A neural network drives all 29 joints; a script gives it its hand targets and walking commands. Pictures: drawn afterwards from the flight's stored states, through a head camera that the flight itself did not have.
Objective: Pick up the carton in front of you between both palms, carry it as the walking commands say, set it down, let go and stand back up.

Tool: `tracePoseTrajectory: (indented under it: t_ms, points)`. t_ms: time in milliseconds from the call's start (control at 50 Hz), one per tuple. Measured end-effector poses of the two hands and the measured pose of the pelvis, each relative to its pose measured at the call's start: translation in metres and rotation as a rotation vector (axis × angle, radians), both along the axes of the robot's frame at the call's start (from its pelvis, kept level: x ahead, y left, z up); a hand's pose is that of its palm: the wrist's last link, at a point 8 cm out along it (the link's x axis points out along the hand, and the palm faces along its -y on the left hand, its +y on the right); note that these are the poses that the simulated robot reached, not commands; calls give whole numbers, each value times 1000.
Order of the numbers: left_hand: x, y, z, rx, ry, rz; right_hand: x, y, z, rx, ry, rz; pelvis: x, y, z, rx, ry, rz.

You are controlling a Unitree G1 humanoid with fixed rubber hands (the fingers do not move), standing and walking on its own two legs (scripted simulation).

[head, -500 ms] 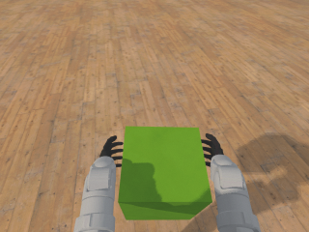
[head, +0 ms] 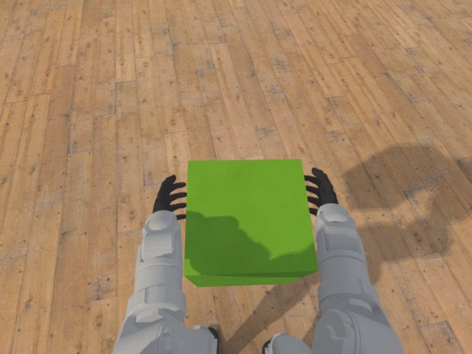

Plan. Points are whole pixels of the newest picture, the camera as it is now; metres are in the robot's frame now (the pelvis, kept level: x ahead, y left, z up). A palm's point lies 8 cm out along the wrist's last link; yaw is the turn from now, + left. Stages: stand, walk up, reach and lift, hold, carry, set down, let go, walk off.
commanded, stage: set down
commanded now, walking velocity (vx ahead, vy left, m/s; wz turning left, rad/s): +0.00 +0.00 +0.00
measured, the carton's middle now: (243, 230) +0.35 +0.00 -0.11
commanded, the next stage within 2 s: none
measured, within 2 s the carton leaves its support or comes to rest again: neither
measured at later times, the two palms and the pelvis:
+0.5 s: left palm (171, 234) +0.37 +0.17 -0.20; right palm (292, 228) +0.39 -0.12 -0.19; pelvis -0.03 -0.02 -0.13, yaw +0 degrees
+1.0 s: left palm (173, 246) +0.39 +0.20 -0.37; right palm (272, 240) +0.41 -0.10 -0.36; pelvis -0.06 -0.01 -0.26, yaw -3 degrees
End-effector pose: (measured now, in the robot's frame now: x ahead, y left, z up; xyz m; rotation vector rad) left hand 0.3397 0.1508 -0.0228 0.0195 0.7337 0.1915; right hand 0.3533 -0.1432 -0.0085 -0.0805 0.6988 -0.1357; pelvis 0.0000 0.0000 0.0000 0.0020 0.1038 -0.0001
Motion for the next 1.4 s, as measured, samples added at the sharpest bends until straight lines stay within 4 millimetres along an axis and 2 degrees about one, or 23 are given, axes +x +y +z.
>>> tracePoseTrajectory:
  t_ms: [120, 200, 320, 460, 700, 960, 1400]
  points:
    - [-4, 7, -72, 7, -3, 15, 1, 7, -73, 17, -3, 10, -12, -8, -23, -16, 209, 23]
    - [4, 8, -108, -6, -44, 24, 8, 8, -108, 38, -40, 1, -19, -14, -46, -24, 346, 25]
    - [21, 10, -136, -27, -94, 36, 23, 9, -138, 78, -87, -27, -25, -21, -83, -22, 473, 18]
    - [30, 19, -169, -23, -62, 40, 32, 18, -172, 88, -55, -31, -29, -24, -118, -24, 553, 12]
    - [41, 32, -247, -14, -47, 34, 44, 31, -251, 71, -43, -16, -40, -19, -182, -37, 663, 3]
    - [52, 44, -332, -12, -38, 38, 58, 42, -336, 64, -35, 1, -55, -13, -248, -47, 694, -13]
    - [66, 62, -465, 9, 15, 49, 80, 61, -471, 58, 17, 37, -74, -17, -339, -37, 682, -33]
